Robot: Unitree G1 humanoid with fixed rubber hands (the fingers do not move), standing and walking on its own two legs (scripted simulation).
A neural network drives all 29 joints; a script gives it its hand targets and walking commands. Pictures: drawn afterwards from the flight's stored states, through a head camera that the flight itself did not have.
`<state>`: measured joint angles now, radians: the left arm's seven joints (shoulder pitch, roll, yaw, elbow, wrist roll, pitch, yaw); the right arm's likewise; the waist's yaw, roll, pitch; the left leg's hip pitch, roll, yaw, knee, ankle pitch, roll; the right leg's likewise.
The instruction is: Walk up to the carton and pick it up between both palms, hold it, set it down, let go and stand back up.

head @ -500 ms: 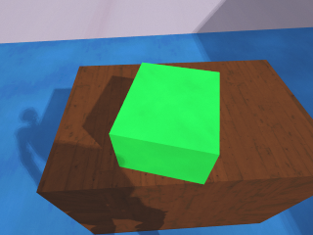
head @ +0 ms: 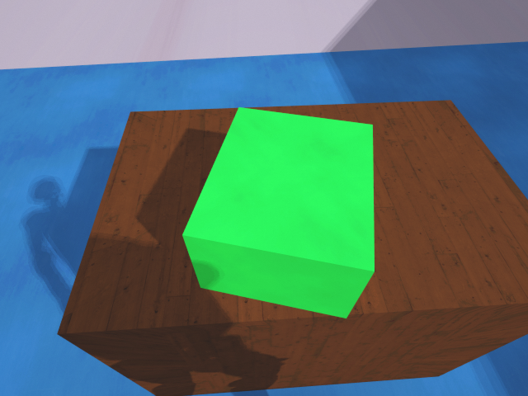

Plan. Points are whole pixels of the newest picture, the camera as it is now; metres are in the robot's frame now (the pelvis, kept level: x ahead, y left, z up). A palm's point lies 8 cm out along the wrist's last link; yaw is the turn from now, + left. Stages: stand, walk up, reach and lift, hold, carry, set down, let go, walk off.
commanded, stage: stand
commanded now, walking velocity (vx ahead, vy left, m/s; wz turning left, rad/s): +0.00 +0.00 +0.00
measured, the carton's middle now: (288, 204) +0.43 -0.04 +0.01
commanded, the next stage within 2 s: none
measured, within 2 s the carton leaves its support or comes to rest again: neither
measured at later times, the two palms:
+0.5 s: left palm out of the picture +0.01 +0.23 -0.14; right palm out of the picture +0.00 -0.23 -0.14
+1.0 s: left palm out of the picture -0.01 +0.22 -0.14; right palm out of the picture -0.01 -0.23 -0.14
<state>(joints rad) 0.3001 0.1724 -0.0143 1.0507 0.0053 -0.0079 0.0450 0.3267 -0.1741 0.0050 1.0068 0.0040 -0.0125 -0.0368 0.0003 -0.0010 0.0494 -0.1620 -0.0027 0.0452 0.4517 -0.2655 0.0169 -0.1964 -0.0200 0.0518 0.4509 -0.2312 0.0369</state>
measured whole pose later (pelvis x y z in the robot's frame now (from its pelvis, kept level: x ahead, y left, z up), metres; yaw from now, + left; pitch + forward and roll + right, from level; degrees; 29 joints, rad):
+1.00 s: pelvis +0.00 +0.00 +0.00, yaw +0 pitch -2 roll +0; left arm 0.31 0.17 -0.02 1.09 0.00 -0.01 0.05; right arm 0.33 -0.16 0.00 1.06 0.00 -0.01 -0.04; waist 0.00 -0.01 0.04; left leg -0.13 -0.01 0.04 0.42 -0.26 0.02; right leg -0.17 -0.03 0.05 0.44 -0.23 0.04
